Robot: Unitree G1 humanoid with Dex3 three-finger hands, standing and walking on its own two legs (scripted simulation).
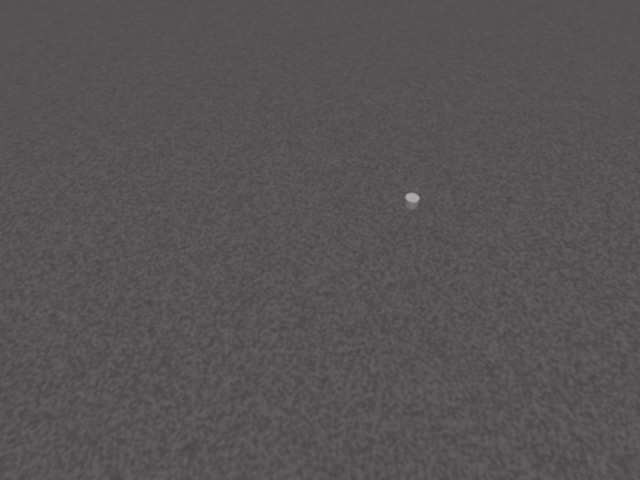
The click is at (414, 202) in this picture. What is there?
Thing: low tin
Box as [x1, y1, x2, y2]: [404, 193, 418, 208]
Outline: 408,193 405,196 404,205 408,208 414,208 417,205 418,196 414,193
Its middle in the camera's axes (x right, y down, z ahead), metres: +0.41 -0.17 +1.77
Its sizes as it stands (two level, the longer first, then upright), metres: 0.064 0.064 0.043
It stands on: the floor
